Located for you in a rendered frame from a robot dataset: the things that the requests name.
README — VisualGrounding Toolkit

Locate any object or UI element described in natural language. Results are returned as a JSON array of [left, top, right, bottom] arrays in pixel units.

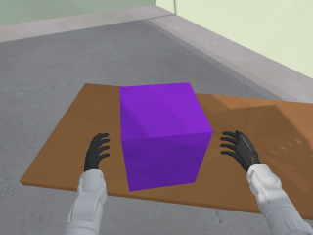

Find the right robot hand
[[220, 130, 261, 172]]

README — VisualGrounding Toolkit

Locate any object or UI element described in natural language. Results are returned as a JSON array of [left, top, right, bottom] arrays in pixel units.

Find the left robot hand
[[84, 132, 110, 172]]

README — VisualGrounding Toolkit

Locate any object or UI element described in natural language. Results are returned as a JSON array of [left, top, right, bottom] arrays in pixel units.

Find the robot left forearm
[[63, 169, 108, 235]]

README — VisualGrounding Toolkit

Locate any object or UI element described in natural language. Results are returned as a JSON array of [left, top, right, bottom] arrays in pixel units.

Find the robot right forearm
[[246, 164, 313, 235]]

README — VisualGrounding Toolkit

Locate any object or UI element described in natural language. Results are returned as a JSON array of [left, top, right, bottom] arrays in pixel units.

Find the table
[[20, 83, 313, 220]]

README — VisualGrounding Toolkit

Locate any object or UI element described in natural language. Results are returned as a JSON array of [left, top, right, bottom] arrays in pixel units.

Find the carton
[[119, 82, 213, 192]]

